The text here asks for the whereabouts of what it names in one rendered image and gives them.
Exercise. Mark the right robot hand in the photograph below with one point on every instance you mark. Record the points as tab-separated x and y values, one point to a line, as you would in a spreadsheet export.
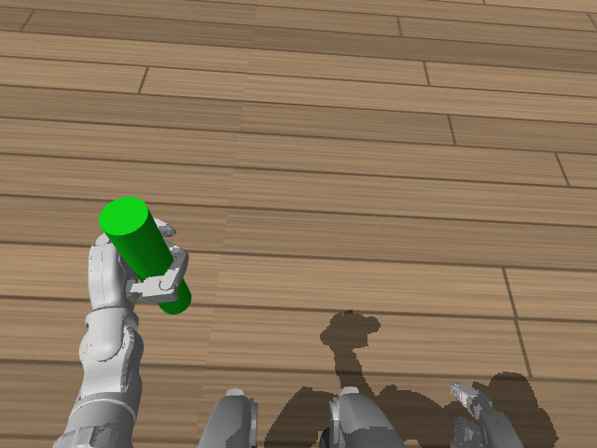
494	430

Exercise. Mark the left robot hand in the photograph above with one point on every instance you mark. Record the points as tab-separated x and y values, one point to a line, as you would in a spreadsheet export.
112	281

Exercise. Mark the left robot arm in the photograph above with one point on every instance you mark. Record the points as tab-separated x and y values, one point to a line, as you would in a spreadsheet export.
107	404

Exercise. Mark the can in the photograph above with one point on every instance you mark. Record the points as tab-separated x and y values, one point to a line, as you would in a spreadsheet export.
130	227

